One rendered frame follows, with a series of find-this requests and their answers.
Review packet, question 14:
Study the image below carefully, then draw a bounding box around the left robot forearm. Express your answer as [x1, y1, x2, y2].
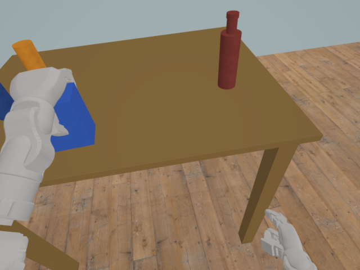
[0, 97, 55, 226]

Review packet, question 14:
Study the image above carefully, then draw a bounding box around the robot left upper arm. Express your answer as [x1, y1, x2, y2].
[0, 231, 29, 270]

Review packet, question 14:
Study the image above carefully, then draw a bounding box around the table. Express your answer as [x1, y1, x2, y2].
[0, 26, 323, 270]

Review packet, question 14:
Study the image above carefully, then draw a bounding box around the right robot forearm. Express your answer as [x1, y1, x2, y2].
[282, 248, 317, 270]

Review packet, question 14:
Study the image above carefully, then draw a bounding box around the sponge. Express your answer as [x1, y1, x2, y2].
[51, 82, 96, 152]

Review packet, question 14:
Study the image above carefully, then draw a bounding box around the left robot hand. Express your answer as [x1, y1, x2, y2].
[10, 67, 76, 136]

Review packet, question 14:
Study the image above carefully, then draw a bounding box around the right robot hand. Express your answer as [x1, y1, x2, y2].
[261, 209, 303, 260]

